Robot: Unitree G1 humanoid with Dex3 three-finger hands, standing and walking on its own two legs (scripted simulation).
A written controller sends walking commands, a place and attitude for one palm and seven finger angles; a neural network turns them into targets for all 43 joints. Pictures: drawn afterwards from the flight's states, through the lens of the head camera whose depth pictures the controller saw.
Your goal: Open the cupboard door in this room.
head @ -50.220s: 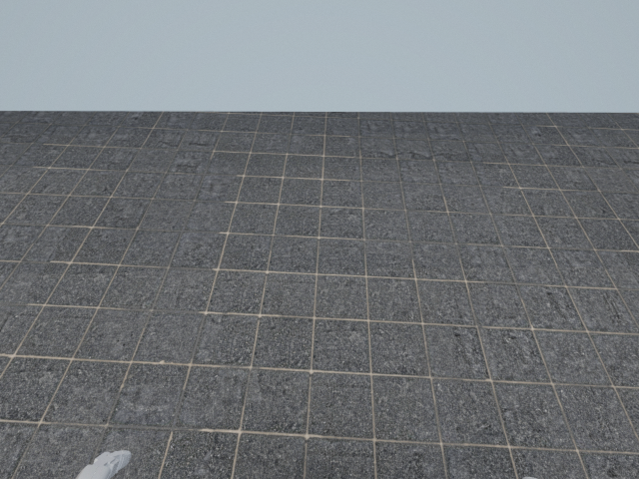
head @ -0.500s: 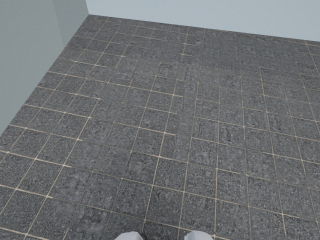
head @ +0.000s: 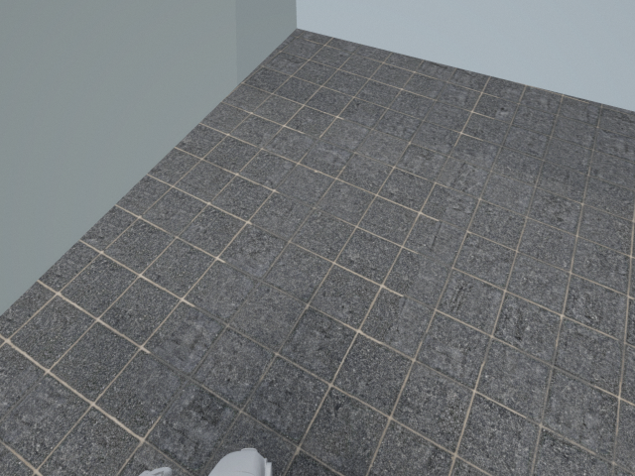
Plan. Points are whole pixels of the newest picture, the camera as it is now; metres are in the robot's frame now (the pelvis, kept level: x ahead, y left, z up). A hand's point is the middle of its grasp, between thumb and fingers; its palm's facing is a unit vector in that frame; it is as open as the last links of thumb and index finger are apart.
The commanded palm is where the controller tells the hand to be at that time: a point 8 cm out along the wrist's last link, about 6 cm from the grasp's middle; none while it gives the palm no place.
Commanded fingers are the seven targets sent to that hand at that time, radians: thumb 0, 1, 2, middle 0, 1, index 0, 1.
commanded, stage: turn to face it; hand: left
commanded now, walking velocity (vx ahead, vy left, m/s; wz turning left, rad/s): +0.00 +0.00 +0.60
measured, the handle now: out of the picture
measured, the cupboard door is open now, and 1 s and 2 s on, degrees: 43 43 43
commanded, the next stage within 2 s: none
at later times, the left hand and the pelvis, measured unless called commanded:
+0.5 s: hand out of the picture +0.07 +0.19 -0.15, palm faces +0.31 -0.90 -0.31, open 7.4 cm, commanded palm none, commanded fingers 0.00 0.90 0.90 -0.20 -0.30 -0.20 -0.30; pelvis +0.04 -0.04 -0.01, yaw +18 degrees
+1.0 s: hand out of the picture +0.00 +0.20 -0.17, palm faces +0.60 -0.76 -0.25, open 7.4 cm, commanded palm none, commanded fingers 0.00 0.90 0.90 -0.20 -0.30 -0.20 -0.30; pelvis +0.06 -0.02 +0.00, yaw +36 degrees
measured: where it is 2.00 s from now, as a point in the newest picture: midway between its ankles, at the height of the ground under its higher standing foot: outside the picture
